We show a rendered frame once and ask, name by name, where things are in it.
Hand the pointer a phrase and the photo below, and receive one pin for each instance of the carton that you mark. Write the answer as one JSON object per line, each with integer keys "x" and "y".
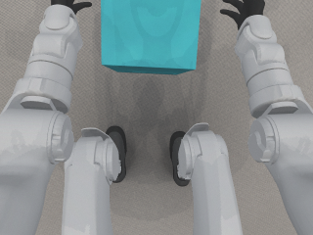
{"x": 150, "y": 36}

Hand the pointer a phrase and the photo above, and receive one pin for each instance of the right robot shin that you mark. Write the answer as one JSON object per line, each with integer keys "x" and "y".
{"x": 203, "y": 126}

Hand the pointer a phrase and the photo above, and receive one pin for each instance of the robot right upper arm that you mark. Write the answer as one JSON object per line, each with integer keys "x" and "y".
{"x": 284, "y": 143}

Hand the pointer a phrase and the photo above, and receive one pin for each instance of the left robot forearm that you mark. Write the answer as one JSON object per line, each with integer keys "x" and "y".
{"x": 51, "y": 65}

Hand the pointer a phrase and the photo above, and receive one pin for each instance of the left robot hand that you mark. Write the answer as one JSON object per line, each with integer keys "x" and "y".
{"x": 69, "y": 3}

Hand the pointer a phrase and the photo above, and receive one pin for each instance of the right robot forearm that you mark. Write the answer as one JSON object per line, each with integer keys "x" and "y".
{"x": 267, "y": 75}

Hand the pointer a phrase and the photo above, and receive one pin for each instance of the right robot thigh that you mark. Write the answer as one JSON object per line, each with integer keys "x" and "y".
{"x": 216, "y": 209}

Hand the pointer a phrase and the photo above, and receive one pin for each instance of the right robot hand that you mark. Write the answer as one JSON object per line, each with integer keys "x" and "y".
{"x": 246, "y": 9}

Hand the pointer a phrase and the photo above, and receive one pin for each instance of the robot left upper arm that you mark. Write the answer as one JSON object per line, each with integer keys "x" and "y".
{"x": 32, "y": 143}

